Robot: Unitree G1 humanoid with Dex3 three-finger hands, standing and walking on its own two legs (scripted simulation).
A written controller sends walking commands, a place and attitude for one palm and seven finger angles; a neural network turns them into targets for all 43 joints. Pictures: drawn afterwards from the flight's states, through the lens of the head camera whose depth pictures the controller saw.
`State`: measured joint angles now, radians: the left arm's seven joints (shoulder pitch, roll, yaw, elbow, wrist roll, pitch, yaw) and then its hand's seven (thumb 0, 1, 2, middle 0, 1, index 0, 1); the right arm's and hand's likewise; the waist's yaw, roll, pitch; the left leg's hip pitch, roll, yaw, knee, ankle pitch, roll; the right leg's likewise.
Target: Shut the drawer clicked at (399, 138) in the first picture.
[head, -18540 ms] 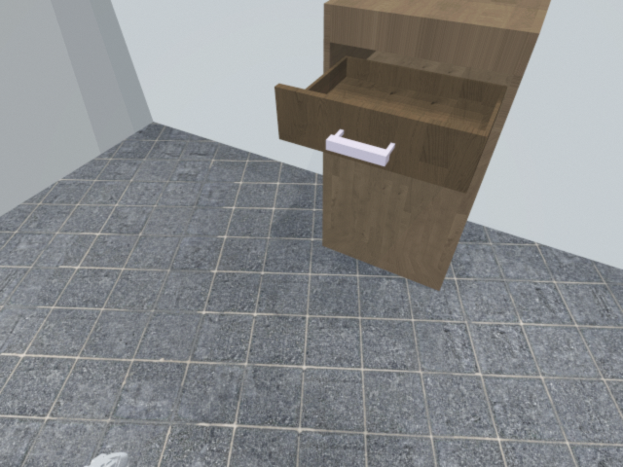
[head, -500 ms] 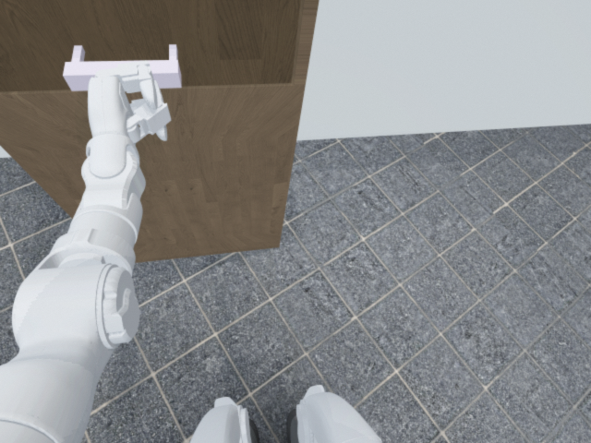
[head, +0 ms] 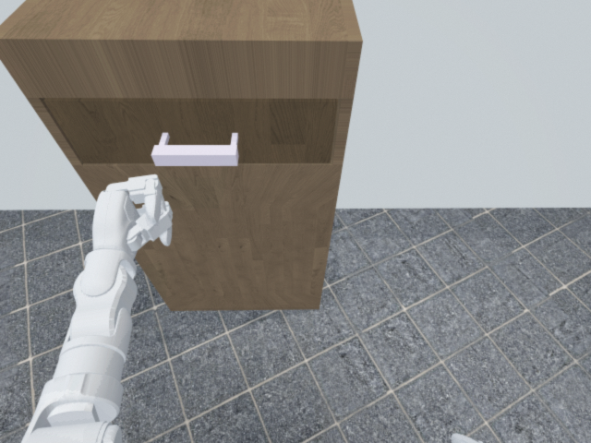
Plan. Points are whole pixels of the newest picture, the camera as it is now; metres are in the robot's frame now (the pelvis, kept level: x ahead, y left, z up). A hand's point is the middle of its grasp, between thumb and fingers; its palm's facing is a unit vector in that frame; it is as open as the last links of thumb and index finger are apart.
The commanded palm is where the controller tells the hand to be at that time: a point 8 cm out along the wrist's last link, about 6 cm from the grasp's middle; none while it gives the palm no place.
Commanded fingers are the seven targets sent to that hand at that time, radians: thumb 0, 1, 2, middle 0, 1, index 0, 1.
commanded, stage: draw the hand back to the body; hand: left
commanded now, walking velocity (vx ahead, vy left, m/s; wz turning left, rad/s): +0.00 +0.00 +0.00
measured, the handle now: (198, 146) +0.58 +0.17 +0.05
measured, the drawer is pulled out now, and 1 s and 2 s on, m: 0.00 0.00 0.00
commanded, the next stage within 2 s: step back with the hand held close in 1.04 s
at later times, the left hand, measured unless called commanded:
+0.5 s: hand (75, 303) +0.25 +0.22 +0.15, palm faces +0.22 -0.94 -0.25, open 3.3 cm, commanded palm +0.20 +0.26 +0.16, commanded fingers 0.00 0.90 0.90 -1.40 -1.60 -1.40 -1.60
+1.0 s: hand out of the picture +0.15 +0.26 +0.20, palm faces +0.41 -0.83 -0.39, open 3.3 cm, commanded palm +0.11 +0.30 +0.21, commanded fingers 0.00 0.90 0.90 -1.40 -1.60 -1.40 -1.60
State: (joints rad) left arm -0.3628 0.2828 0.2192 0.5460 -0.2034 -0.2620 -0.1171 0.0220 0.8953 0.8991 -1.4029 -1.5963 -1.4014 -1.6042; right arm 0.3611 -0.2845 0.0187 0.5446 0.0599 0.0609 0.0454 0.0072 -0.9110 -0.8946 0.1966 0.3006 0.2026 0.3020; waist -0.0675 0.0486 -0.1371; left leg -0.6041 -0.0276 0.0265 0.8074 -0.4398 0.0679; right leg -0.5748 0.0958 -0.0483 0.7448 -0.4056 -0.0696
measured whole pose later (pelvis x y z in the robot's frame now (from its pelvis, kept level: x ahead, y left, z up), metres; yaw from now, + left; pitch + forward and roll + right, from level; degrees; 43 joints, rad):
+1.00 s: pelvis -0.02 +0.02 +0.04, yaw +2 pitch -4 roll -1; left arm 0.55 0.34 0.28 -0.49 -0.09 -0.09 0.09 0.02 0.89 0.90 -1.41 -1.60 -1.41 -1.60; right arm 0.19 -0.26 0.04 0.60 0.02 -0.06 -0.04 0.01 -0.91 -0.89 0.20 0.30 0.20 0.30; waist 0.07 0.08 0.01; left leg -0.10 -0.07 0.01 0.44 -0.27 0.09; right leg -0.07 0.06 -0.03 0.38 -0.24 -0.04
